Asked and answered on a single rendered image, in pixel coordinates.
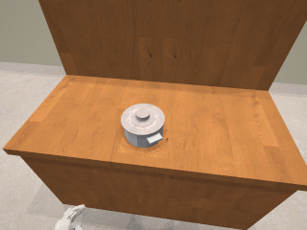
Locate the knob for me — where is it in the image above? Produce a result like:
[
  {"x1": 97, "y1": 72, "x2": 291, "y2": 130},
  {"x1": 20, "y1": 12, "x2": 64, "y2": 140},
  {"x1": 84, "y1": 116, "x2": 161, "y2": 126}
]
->
[{"x1": 135, "y1": 108, "x2": 150, "y2": 121}]

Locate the left robot hand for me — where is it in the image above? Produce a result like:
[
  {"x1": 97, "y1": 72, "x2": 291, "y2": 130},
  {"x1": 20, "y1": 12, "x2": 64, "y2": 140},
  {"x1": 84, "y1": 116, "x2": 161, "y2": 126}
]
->
[{"x1": 54, "y1": 204, "x2": 85, "y2": 230}]

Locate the table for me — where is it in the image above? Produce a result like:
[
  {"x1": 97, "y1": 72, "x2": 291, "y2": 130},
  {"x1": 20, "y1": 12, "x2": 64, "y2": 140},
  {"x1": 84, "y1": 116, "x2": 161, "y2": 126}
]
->
[{"x1": 3, "y1": 0, "x2": 307, "y2": 230}]

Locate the lid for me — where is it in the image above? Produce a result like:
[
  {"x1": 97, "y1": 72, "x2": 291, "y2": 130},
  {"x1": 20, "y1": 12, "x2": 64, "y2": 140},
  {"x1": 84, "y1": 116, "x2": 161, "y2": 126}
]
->
[{"x1": 121, "y1": 103, "x2": 165, "y2": 136}]

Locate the pot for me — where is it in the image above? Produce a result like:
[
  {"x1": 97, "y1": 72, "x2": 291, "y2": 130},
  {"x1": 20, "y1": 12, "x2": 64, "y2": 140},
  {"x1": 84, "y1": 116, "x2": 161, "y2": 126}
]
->
[{"x1": 125, "y1": 126, "x2": 164, "y2": 148}]

